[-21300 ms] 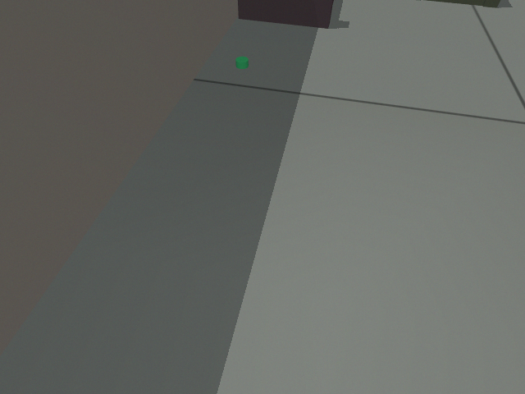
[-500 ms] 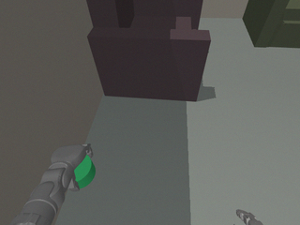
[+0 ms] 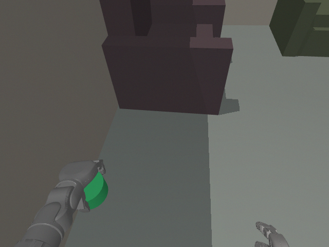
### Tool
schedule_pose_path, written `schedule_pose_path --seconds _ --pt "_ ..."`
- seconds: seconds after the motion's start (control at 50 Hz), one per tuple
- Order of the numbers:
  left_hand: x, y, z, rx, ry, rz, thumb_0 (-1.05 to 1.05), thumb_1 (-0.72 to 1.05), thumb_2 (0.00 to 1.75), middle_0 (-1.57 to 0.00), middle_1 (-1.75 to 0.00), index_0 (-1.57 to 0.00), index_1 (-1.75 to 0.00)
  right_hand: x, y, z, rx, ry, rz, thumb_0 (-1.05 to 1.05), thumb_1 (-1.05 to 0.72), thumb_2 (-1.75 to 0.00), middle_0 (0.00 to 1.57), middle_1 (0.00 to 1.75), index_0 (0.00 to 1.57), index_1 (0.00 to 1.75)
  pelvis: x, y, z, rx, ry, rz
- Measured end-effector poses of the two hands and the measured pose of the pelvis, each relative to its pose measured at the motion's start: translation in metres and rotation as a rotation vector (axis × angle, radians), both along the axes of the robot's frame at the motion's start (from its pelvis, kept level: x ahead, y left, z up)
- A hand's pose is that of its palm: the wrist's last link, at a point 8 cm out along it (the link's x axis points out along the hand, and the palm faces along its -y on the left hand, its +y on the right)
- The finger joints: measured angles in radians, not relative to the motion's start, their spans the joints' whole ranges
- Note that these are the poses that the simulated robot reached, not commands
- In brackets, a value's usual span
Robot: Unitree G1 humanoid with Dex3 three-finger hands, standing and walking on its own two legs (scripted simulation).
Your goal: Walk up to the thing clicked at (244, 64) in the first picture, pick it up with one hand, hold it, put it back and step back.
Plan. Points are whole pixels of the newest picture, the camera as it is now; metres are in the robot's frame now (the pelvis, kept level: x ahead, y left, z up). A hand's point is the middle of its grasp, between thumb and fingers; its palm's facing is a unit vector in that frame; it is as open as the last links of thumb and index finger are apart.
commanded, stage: hold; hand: left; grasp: from above
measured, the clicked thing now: (88, 189) +0.31 +0.23 -0.07
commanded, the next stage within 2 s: crouch in 0.72 s
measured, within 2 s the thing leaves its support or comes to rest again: neither
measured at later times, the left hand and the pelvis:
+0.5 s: hand (83, 192) +0.28 +0.22 -0.04, palm faces -0.46 -0.05 -0.89, open 11.5 cm; pelvis -0.01 +0.00 +0.00, yaw +0 degrees
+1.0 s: hand (83, 190) +0.29 +0.23 -0.04, palm faces -0.46 -0.05 -0.89, open 11.5 cm; pelvis +0.00 +0.00 +0.00, yaw +0 degrees
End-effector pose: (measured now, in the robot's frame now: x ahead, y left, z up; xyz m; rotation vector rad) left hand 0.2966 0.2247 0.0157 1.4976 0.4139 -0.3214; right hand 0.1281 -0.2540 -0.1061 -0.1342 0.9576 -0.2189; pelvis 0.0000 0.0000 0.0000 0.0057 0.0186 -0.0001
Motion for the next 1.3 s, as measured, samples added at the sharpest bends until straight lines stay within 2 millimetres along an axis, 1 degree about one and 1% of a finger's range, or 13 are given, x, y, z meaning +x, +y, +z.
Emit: schedule_pose_path --seconds 0.14,0.36,0.96,1.04,1.12,1.22,1.3 --pt "-0.004 0.0 0.005 0.0 0.002 -0.007 0.01 -0.17 0.65 -0.43 -0.78 -0.48 -0.74 0.002 0.002 0.002 0.003 -0.019 0.006 0.01 -0.9 -0.9 0.2 0.3 0.2 0.3 -0.003 0.0 0.001 0.001 -0.012 -0.002" --pt "-0.009 -0.002 0.003 -0.008 0.009 -0.013 0.01 -0.17 0.66 -0.42 -0.79 -0.48 -0.75 0.003 0.004 0.003 0.003 -0.025 0.016 0.01 -0.91 -0.9 0.2 0.3 0.2 0.3 -0.005 -0.001 0.002 0.002 -0.018 0.0" --pt "0.001 0.004 0.001 0.003 0.0 -0.009 0.01 -0.18 0.66 -0.43 -0.79 -0.49 -0.75 0.001 0.004 0.002 0.0 0.004 -0.001 0.01 -0.91 -0.9 0.2 0.3 0.2 0.3 0.002 0.002 0.003 -0.001 -0.009 0.0" --pt "-0.001 0.004 -0.009 0.002 0.006 -0.007 0.01 -0.18 0.66 -0.43 -0.79 -0.49 -0.75 -0.001 0.003 0.002 -0.002 0.011 -0.002 0.01 -0.9 -0.9 0.2 0.3 0.2 0.3 0.001 0.002 0.002 -0.001 -0.002 0.004" --pt "-0.003 0.005 -0.027 0.01 0.015 -0.009 0.01 -0.18 0.67 -0.44 -0.79 -0.49 -0.75 -0.006 0.0 -0.001 -0.015 0.037 0.005 0.01 -0.9 -0.9 0.2 0.3 0.2 0.3 -0.001 0.001 -0.001 -0.002 0.021 0.01" --pt "0.0 0.007 -0.06 0.032 0.032 -0.019 0.0 -0.19 0.67 -0.44 -0.79 -0.5 -0.75 -0.022 -0.008 -0.013 -0.044 0.096 0.012 0.01 -0.9 -0.9 0.2 0.3 0.2 0.3 -0.008 0.0 -0.013 -0.007 0.09 0.018" --pt "0.009 0.009 -0.092 0.052 0.02 -0.033 0.0 -0.19 0.67 -0.44 -0.79 -0.5 -0.76 -0.043 -0.017 -0.033 -0.077 0.153 0.007 0.01 -0.9 -0.9 0.2 0.3 0.2 0.3 -0.015 0.0 -0.034 -0.015 0.175 0.023"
